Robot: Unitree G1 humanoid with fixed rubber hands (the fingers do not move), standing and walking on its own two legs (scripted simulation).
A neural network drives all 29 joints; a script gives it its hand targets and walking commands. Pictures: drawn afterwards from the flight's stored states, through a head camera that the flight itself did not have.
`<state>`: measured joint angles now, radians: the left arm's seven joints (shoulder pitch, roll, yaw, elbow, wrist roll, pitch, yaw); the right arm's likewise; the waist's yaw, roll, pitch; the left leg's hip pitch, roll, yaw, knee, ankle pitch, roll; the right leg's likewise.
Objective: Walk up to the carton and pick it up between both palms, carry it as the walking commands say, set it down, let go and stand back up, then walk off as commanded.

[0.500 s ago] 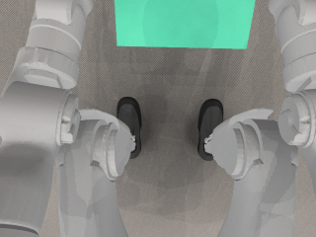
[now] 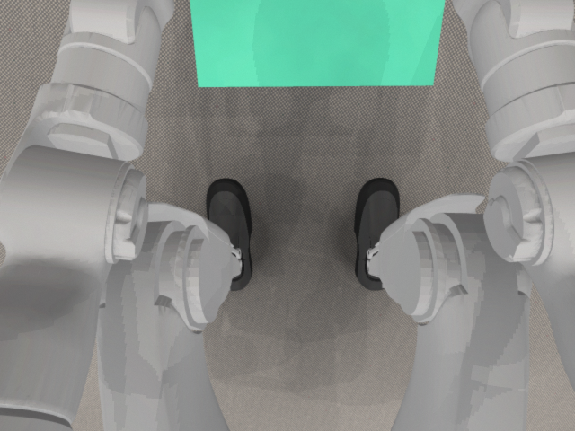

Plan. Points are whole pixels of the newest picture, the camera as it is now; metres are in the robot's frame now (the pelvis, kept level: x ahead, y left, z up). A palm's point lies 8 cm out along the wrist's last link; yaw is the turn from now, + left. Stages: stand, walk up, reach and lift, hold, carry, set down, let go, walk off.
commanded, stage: reach and lift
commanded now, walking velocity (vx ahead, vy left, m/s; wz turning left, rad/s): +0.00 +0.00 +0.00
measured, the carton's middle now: out of the picture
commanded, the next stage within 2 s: none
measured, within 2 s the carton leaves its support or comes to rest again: leaves its support in 0.70 s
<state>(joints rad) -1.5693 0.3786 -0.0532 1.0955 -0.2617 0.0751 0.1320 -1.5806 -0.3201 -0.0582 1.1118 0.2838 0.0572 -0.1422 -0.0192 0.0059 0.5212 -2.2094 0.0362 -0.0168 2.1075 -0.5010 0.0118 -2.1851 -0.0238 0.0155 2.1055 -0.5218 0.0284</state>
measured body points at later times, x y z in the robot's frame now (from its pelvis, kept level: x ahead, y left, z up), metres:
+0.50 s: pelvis +0.00 +0.00 -0.01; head +0.39 +0.00 +0.20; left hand +0.58 +0.15 -0.21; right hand +0.57 -0.16 -0.20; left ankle +0.13 +0.12 -0.36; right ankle +0.13 -0.13 -0.36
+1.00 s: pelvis -0.01 +0.00 +0.00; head +0.34 +0.00 +0.26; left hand +0.57 +0.16 -0.14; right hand +0.57 -0.14 -0.14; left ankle +0.13 +0.12 -0.36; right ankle +0.13 -0.13 -0.36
